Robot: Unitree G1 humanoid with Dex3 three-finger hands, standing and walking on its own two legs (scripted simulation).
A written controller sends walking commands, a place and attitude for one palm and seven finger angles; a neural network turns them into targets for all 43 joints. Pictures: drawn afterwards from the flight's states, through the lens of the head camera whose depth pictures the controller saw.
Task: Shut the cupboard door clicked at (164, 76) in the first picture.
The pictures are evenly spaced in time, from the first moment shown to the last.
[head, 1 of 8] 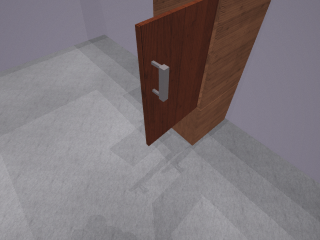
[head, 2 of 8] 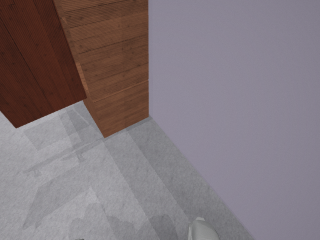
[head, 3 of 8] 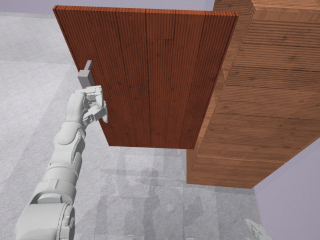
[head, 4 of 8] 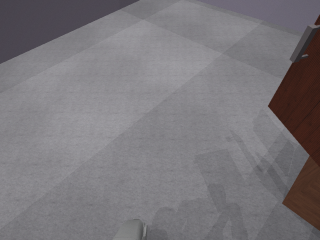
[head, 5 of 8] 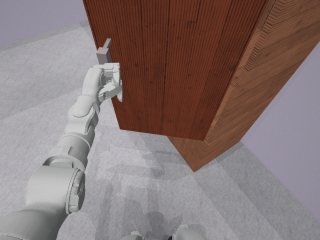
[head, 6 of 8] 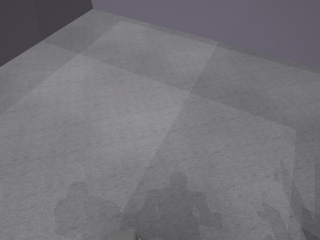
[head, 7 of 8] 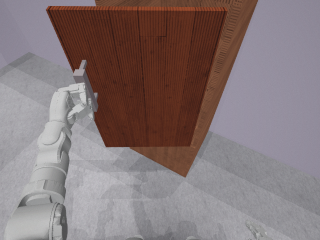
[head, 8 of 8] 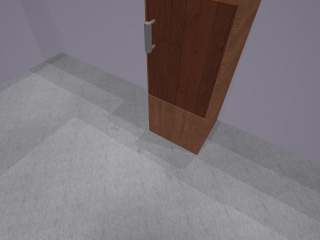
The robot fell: no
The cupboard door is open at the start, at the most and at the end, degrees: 93 93 0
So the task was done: yes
